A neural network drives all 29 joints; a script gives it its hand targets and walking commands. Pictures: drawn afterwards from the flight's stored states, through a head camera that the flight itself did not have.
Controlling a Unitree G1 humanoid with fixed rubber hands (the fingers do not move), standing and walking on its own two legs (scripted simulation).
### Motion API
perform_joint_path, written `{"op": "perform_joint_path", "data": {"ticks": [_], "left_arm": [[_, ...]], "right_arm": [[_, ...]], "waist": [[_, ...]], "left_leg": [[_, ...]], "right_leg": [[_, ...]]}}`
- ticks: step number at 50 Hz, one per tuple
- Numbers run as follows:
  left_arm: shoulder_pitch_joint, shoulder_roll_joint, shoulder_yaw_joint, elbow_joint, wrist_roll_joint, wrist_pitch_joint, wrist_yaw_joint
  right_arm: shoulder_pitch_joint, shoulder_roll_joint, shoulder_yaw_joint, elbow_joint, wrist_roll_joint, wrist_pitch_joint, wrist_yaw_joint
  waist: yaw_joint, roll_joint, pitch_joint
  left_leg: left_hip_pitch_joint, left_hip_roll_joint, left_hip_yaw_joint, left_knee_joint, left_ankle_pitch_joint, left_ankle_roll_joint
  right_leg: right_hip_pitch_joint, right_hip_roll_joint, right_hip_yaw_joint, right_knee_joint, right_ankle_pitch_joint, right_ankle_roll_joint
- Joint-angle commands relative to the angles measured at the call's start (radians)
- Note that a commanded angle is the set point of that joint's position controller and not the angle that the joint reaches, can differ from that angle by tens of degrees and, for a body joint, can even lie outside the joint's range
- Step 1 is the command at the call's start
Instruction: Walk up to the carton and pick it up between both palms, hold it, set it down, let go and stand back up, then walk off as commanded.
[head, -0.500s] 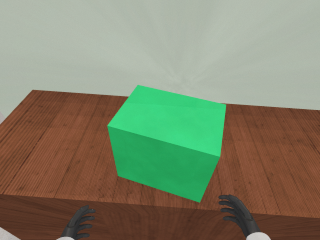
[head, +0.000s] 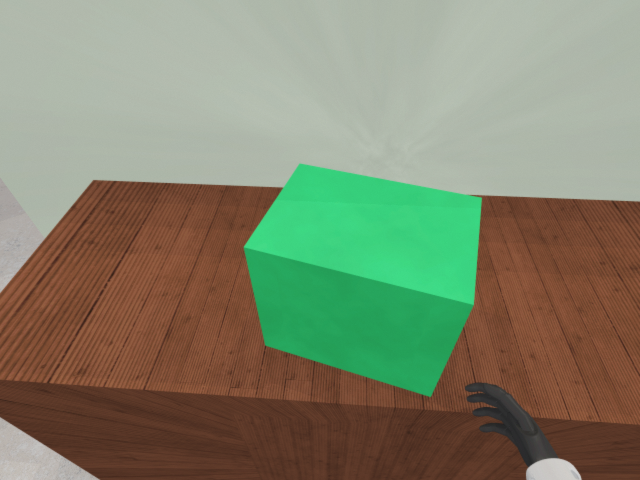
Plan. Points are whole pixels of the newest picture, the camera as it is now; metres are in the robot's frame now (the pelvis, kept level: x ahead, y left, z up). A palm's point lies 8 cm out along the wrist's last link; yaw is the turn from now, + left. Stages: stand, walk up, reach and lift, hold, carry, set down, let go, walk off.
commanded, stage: walk off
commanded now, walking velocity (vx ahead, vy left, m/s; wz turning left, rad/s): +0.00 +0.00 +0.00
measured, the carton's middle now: (364, 278) +0.41 -0.03 +0.02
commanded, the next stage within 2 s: none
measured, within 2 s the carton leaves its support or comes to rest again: neither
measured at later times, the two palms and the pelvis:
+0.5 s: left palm out of the picture -0.02 +0.32 -0.09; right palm (533, 462) +0.18 -0.23 -0.04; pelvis -0.11 -0.01 -0.04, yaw +1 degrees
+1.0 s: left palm out of the picture -0.15 +0.31 -0.14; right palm out of the picture -0.14 -0.34 -0.17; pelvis -0.25 -0.02 -0.05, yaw -1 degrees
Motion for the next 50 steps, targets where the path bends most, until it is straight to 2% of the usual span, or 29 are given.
{"op": "perform_joint_path", "data": {"ticks": [1,5,6,7,9,10,13,15,18,19,20,21,22,24,27,30,32,33,34,35,36,38,39,44,46,47,48,49,50], "left_arm": [[-0.04,0.223,0.054,-0.07,-0.004,-0.019,0.011],[-0.026,0.214,0.05,-0.05,-0.001,-0.02,0.013],[-0.025,0.274,0.069,-0.103,-0.027,0.005,0.024],[0.025,0.268,0.081,-0.103,-0.028,0.011,0.032],[0.069,0.268,0.088,-0.118,-0.033,0.036,0.045],[0.051,0.26,0.088,-0.143,-0.033,0.045,0.046],[0.036,0.267,0.091,-0.193,-0.025,0.062,0.045],[0.048,0.28,0.092,-0.204,-0.015,0.07,0.041],[0.093,0.287,0.091,-0.191,-0.007,0.059,0.033],[0.102,0.295,0.096,-0.196,0.007,0.048,0.031],[0.117,0.371,0.115,-0.208,0.023,0.037,0.032],[0.053,0.481,0.143,-0.247,0.039,0.034,0.036],[-0.061,0.446,0.128,-0.285,0.032,0.023,0.053],[-0.128,0.393,0.111,-0.291,0.017,0.011,0.068],[-0.107,0.358,0.112,-0.305,0.015,0.01,0.068],[-0.028,0.345,0.094,-0.292,0.016,0.02,0.063],[0.014,0.326,0.08,-0.284,-0.003,0.038,0.061],[0.075,0.292,0.069,-0.261,-0.017,0.046,0.066],[0.053,0.251,0.062,-0.284,-0.036,0.038,0.067],[-0.057,0.287,0.083,-0.288,-0.033,0.037,0.085],[-0.071,0.299,0.093,-0.239,-0.038,0.048,0.088],[-0.016,0.312,0.1,-0.201,-0.036,0.043,0.088],[0.012,0.311,0.098,-0.2,-0.033,0.041,0.084],[-0.039,0.326,0.095,-0.158,-0.02,0.042,0.073],[-0.022,0.308,0.09,-0.126,-0.015,0.038,0.072],[0.019,0.296,0.089,-0.105,-0.015,0.038,0.069],[0.068,0.3,0.089,-0.083,-0.008,0.029,0.067],[0.065,0.408,0.116,-0.083,0.002,0.026,0.069],[0.031,0.433,0.118,-0.112,0.01,0.024,0.074]], "right_arm": [[-0.07,-0.256,-0.135,0.102,-0.023,0.1,-0.061],[-0.068,-0.263,-0.141,0.127,-0.017,0.097,-0.06],[-0.063,-0.289,-0.193,0.178,-0.016,0.137,-0.053],[-0.036,-0.287,-0.198,0.166,-0.021,0.139,-0.052],[-0.049,-0.314,-0.209,0.118,-0.03,0.149,-0.051],[-0.032,-0.315,-0.206,0.086,-0.032,0.155,-0.056],[-0.067,-0.318,-0.21,0.027,-0.038,0.166,-0.06],[-0.099,-0.326,-0.217,0.02,-0.039,0.178,-0.061],[-0.149,-0.333,-0.224,0.023,-0.037,0.197,-0.054],[-0.118,-0.303,-0.217,0.028,-0.038,0.203,-0.051],[-0.11,-0.256,-0.211,0.033,-0.031,0.21,-0.05],[-0.159,-0.274,-0.214,0.024,-0.019,0.213,-0.067],[-0.128,-0.282,-0.222,0.04,-0.022,0.207,-0.077],[-0.061,-0.279,-0.239,0.047,-0.025,0.192,-0.079],[-0.07,-0.281,-0.234,0.054,-0.021,0.193,-0.061],[-0.1,-0.26,-0.228,0.084,-0.012,0.191,-0.05],[-0.057,-0.253,-0.227,0.115,-0.024,0.182,-0.045],[-0.031,-0.273,-0.231,0.127,-0.042,0.178,-0.044],[-0.06,-0.353,-0.245,0.117,-0.045,0.172,-0.045],[-0.073,-0.419,-0.259,0.133,-0.039,0.171,-0.049],[-0.082,-0.392,-0.247,0.139,-0.035,0.171,-0.062],[-0.191,-0.334,-0.216,0.133,-0.038,0.173,-0.076],[-0.207,-0.326,-0.214,0.14,-0.036,0.172,-0.079],[-0.125,-0.329,-0.235,0.187,-0.035,0.189,-0.076],[-0.131,-0.326,-0.237,0.203,-0.02,0.2,-0.073],[-0.136,-0.329,-0.239,0.218,-0.011,0.205,-0.069],[-0.127,-0.307,-0.236,0.226,0.0,0.215,-0.065],[-0.175,-0.272,-0.228,0.205,0.012,0.221,-0.07],[-0.172,-0.288,-0.227,0.221,0.017,0.222,-0.093]], "waist": [[0.003,0.118,0.062],[0.007,0.127,0.098],[-0.023,0.13,0.161],[-0.027,0.201,0.098],[-0.024,0.239,0.006],[-0.028,0.208,0.001],[-0.034,0.213,-0.027],[-0.032,0.199,-0.039],[0.007,0.215,-0.032],[0.007,0.131,-0.009],[0.04,-0.193,0.016],[0.078,-0.253,0.033],[0.039,-0.119,0.105],[-0.017,-0.076,0.127],[0.002,-0.163,0.117],[0.027,-0.211,0.033],[0.013,-0.232,-0.047],[0.007,-0.143,-0.103],[-0.001,0.156,-0.105],[-0.049,0.269,-0.078],[-0.051,0.109,-0.083],[0.012,0.088,0.001],[0.01,0.154,0.015],[-0.059,0.224,-0.03],[-0.045,0.247,-0.042],[-0.021,0.257,-0.06],[0.0,0.21,-0.09],[0.066,-0.22,-0.12],[0.066,-0.188,-0.088]], "left_leg": [[-0.034,0.144,-0.234,-0.254,-0.353,0.016],[-0.054,0.152,-0.258,-0.311,-0.372,-0.01],[-0.077,0.178,-0.285,-0.184,-0.033,0.062],[-0.037,0.233,-0.323,-0.155,0.185,0.1],[-0.029,0.33,-0.393,-0.144,0.36,0.218],[-0.026,0.346,-0.396,-0.118,0.434,0.252],[-0.056,0.313,-0.339,-0.082,0.314,0.247],[-0.079,0.322,-0.377,-0.095,0.131,0.229],[-0.228,0.256,-0.278,-0.067,-0.132,0.14],[-0.288,0.176,-0.228,0.057,-0.228,0.087],[-0.382,-0.059,-0.08,0.44,-0.393,0.008],[-0.31,-0.134,-0.225,0.737,-0.454,-0.041],[-0.301,-0.133,-0.354,0.862,-0.395,-0.041],[-0.292,-0.116,-0.314,0.943,-0.322,-0.046],[-0.25,-0.083,-0.236,0.818,-0.317,-0.05],[-0.156,-0.013,-0.137,0.397,-0.357,-0.033],[0.029,-0.04,-0.088,0.082,-0.238,-0.024],[0.149,-0.013,-0.185,-0.018,-0.175,0.007],[0.182,0.213,-0.487,-0.013,0.164,0.113],[0.06,0.37,-0.683,-0.04,0.435,0.233],[-0.006,0.347,-0.653,-0.025,0.372,0.24],[-0.05,0.298,-0.497,0.026,0.301,0.214],[-0.061,0.293,-0.466,0.023,0.275,0.215],[0.071,0.285,-0.5,0.052,0.239,0.222],[0.045,0.285,-0.488,0.078,0.343,0.217],[0.008,0.245,-0.441,0.105,0.348,0.175],[-0.074,0.172,-0.35,0.221,0.29,0.106],[-0.238,-0.121,-0.161,0.565,-0.043,0.009],[-0.182,-0.166,-0.258,0.707,-0.482,-0.01]], "right_leg": [[-0.104,-0.064,0.096,-0.097,-0.057,-0.043],[-0.108,-0.067,0.092,-0.076,-0.048,-0.037],[-0.192,-0.027,0.064,0.111,0.042,-0.047],[-0.196,-0.003,0.047,0.224,-0.07,-0.045],[-0.213,0.033,0.036,0.503,-0.254,-0.036],[-0.248,0.033,0.04,0.59,-0.284,-0.034],[-0.238,0.018,0.055,0.619,-0.269,-0.028],[-0.202,0.008,0.071,0.55,-0.257,-0.033],[-0.033,-0.014,0.021,0.269,-0.176,-0.054],[0.0,-0.036,0.099,0.103,-0.197,-0.068],[-0.091,-0.218,0.463,-0.126,-0.218,-0.172],[-0.318,-0.457,0.788,-0.257,-0.058,-0.345],[-0.371,-0.439,0.719,-0.196,0.057,-0.324],[-0.359,-0.369,0.52,-0.087,0.185,-0.311],[-0.275,-0.322,0.431,-0.02,0.328,-0.296],[-0.135,-0.287,0.386,0.028,0.474,-0.256],[-0.146,-0.22,0.311,0.122,0.506,-0.186],[-0.238,-0.171,0.277,0.24,0.376,-0.117],[-0.417,-0.005,0.097,0.473,0.073,-0.02],[-0.445,0.086,0.08,0.646,-0.358,-0.02],[-0.372,0.108,0.218,0.775,-0.337,-0.04],[-0.383,0.104,0.222,0.854,-0.269,-0.033],[-0.366,0.105,0.209,0.869,-0.258,-0.02],[-0.318,0.054,0.18,0.615,-0.318,-0.014],[-0.225,0.032,0.115,0.409,-0.318,-0.024],[-0.104,0.026,0.084,0.231,-0.266,-0.029],[0.044,-0.008,0.143,0.035,-0.131,-0.049],[0.011,-0.248,0.569,-0.079,0.123,-0.175],[-0.105,-0.359,0.726,-0.095,0.344,-0.254]]}}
